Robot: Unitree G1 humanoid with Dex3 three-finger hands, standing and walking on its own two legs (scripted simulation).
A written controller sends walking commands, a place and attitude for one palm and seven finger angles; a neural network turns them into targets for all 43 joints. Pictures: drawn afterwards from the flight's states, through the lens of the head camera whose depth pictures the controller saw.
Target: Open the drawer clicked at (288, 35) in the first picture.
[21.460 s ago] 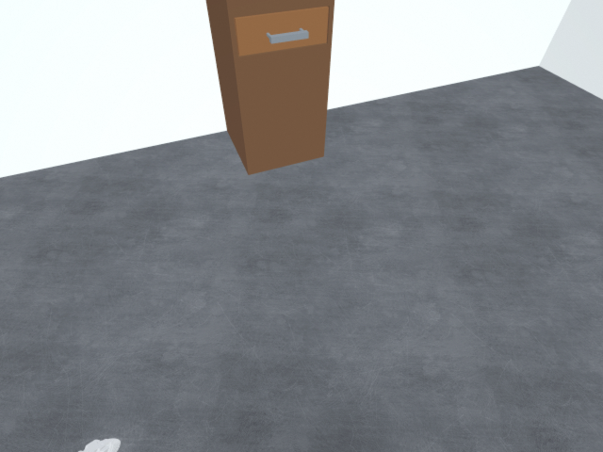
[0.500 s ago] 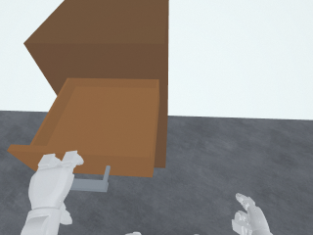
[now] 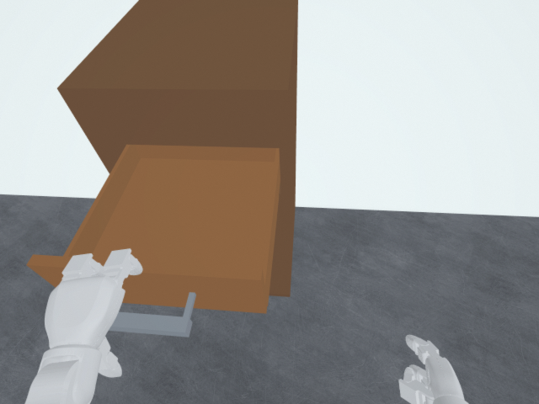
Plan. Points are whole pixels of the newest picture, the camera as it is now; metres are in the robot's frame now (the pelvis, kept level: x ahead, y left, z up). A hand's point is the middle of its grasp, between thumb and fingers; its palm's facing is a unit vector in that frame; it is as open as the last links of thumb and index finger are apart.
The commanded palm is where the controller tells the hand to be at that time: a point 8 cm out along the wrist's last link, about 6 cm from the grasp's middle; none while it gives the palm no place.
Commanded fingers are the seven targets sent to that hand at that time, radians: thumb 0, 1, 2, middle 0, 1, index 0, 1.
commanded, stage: lift the hand off the handle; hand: left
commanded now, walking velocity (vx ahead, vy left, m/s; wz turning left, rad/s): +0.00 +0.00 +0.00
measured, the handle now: (147, 309) +0.26 +0.25 -0.05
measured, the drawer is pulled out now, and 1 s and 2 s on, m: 0.30 0.30 0.30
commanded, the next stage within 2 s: draw the hand back to the body in 1.04 s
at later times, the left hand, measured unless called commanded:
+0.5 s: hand (98, 306) +0.22 +0.26 +0.06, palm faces +0.04 -0.06 -1.00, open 13.9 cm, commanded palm +0.19 +0.26 +0.11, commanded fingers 0.00 -0.50 0.30 -0.30 -1.20 -0.30 -1.20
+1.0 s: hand (82, 295) +0.22 +0.26 +0.10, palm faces +0.07 -0.08 -0.99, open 13.8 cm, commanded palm +0.19 +0.26 +0.15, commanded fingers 0.00 -0.50 0.30 -0.30 -1.20 -0.30 -1.20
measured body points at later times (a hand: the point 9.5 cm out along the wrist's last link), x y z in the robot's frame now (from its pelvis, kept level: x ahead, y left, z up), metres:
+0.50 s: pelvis +0.00 +0.00 +0.01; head +0.02 -0.03 +0.46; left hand +0.21 +0.26 +0.11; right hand +0.21 -0.22 -0.09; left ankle -0.01 +0.12 -0.71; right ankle +0.01 -0.11 -0.71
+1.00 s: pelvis +0.00 +0.01 +0.02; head +0.02 -0.03 +0.47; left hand +0.21 +0.26 +0.15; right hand +0.22 -0.21 -0.08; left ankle -0.01 +0.12 -0.71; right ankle +0.01 -0.11 -0.71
